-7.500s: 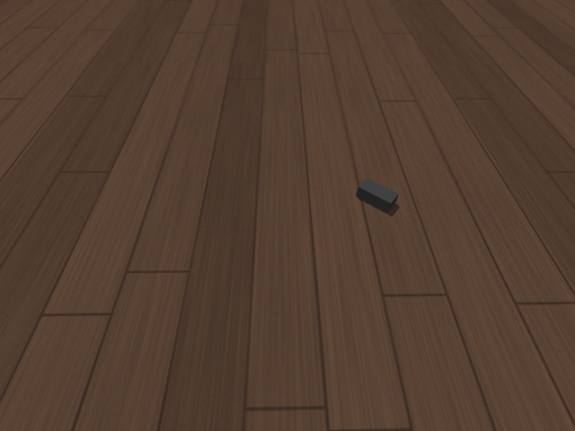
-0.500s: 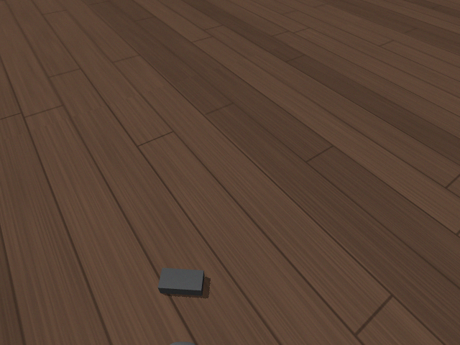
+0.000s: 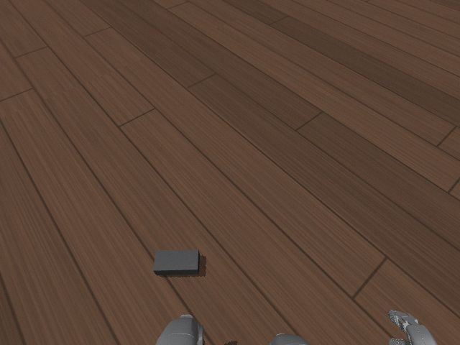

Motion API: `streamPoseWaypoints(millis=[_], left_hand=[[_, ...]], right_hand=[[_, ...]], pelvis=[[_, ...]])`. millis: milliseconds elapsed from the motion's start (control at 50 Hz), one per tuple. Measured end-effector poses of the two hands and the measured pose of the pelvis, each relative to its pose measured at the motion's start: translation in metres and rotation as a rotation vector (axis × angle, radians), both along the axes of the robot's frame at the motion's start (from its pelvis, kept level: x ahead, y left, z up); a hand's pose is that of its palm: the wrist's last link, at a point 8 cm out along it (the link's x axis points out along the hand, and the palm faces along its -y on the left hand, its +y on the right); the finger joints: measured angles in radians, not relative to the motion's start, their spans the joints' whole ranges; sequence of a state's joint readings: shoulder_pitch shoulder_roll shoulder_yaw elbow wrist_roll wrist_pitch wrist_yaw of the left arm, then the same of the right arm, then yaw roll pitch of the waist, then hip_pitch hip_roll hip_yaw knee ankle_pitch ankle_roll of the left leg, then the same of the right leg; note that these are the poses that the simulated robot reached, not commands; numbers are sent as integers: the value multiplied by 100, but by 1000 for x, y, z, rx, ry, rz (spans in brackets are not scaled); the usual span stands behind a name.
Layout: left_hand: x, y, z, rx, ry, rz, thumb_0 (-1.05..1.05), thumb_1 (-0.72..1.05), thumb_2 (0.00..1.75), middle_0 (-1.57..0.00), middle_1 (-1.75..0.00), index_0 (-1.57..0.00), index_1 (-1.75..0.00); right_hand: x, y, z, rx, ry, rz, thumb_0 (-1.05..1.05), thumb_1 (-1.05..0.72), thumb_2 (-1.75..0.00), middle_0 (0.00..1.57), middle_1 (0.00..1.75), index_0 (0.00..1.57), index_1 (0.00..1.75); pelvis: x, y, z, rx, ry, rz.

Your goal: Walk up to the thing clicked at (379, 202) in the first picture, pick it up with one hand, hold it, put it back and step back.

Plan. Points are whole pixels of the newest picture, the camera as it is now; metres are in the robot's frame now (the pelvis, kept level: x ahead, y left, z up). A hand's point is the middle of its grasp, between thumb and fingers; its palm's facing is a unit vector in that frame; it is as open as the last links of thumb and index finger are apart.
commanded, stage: walk up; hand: left
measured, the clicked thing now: (177, 262) +0.46 +0.25 -0.71
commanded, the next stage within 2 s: stand in 2.00 s
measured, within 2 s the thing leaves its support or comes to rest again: neither
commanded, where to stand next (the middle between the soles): +0.10 -0.01 m, yaw +2 degrees
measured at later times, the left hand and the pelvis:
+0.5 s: hand out of the picture +0.11 +0.33 -0.16, palm faces +0.02 -0.94 -0.33, open 7.3 cm; pelvis +0.06 +0.05 +0.01, yaw +2 degrees
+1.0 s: hand out of the picture +0.06 +0.27 -0.12, palm faces +0.00 -0.92 -0.40, open 7.3 cm; pelvis +0.03 -0.01 +0.01, yaw -1 degrees
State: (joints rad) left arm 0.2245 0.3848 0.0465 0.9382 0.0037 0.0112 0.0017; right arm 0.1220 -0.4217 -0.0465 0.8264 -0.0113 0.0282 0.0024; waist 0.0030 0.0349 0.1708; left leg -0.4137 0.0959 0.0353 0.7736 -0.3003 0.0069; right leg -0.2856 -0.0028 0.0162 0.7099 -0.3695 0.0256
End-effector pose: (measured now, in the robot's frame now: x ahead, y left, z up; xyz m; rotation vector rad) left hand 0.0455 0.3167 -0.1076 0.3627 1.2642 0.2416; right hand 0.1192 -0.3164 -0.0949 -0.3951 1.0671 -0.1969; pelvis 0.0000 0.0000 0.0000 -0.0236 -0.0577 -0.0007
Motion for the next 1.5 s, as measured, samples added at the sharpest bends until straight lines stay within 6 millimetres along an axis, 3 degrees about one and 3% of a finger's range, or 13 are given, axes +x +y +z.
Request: streamPoseWaypoints(millis=[120,240,400,520,620,740,880,980,1100,1160,1240,1340,1500], left_hand=[[-18,-7,31,9,-48,23,0,91,89,-21,-30,-21,-30],[-25,21,48,37,-35,62,0,90,89,-21,-30,-21,-30],[18,66,2,9,5,78,0,91,89,-21,-30,-21,-30],[61,52,-16,-86,-13,32,0,91,89,-20,-30,-20,-30],[74,43,-20,-111,-26,13,0,91,89,-21,-30,-20,-30],[63,32,-17,-91,-5,-2,0,91,89,-21,-30,-20,-30],[29,13,-1,-15,26,2,0,91,89,-21,-30,-20,-30],[9,-2,22,8,33,35,0,91,89,-21,-30,-21,-30],[11,-8,32,0,-48,49,0,91,89,-21,-30,-21,-30],[10,-3,35,-6,-80,61,0,90,89,-21,-30,-21,-30],[6,13,31,-16,-61,71,0,90,89,-21,-30,-21,-30],[18,40,6,-24,-19,100,0,90,89,-21,-30,-21,-30],[62,46,-5,-66,-65,70,0,91,89,-21,-30,-20,-30]], right_hand=[[-12,8,-8,79,71,6,1,-91,-90,20,30,20,30],[-10,14,6,73,111,19,1,-91,-90,20,30,20,30],[19,40,12,-50,110,12,1,-91,-90,20,30,20,30],[34,62,33,-67,55,2,1,-91,-90,20,30,20,30],[42,56,46,-98,2,-8,1,-90,-90,20,30,20,30],[37,29,43,-112,-34,-15,1,-90,-90,20,30,20,30],[14,-13,7,-72,3,-42,1,-90,-90,20,30,20,30],[-16,-16,-3,-27,117,-63,1,-91,-90,20,30,20,30],[-36,-7,-4,26,216,-20,1,-91,-90,20,30,20,30],[-24,0,0,33,220,16,1,-91,-90,20,30,20,30],[16,16,9,30,140,61,1,-91,-90,20,30,20,30],[61,40,15,-20,0,77,1,-91,-90,20,30,20,30],[72,55,40,-71,-38,78,1,-91,-90,20,30,20,30]], pelvis=[[12,-1,15,27,-6,2],[38,14,26,21,3,26],[63,47,4,29,-9,46],[64,52,13,4,0,37],[61,47,16,0,6,19],[51,34,10,13,6,-12],[34,6,-2,-1,7,-14],[32,-5,12,47,28,-19],[42,-7,19,29,42,23],[51,-2,21,29,31,42],[62,14,20,28,13,62],[71,37,8,43,-7,61],[63,38,15,6,6,59]])
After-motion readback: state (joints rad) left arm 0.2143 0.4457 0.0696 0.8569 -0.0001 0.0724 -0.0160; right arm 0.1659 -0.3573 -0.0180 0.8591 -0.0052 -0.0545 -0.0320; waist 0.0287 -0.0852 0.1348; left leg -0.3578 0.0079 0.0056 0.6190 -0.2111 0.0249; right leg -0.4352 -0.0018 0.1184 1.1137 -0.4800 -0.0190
